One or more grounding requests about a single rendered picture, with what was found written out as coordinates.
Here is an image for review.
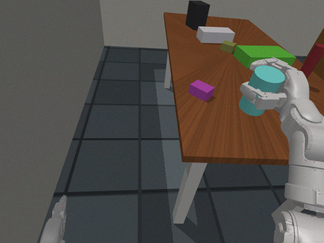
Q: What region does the left robot hand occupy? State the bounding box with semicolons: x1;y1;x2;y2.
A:
40;195;67;243

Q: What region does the right robot hand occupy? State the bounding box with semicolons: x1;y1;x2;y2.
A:
240;57;309;113

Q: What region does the right robot arm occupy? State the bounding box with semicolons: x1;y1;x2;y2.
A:
273;98;324;243

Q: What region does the table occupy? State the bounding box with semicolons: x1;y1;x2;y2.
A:
164;12;324;224

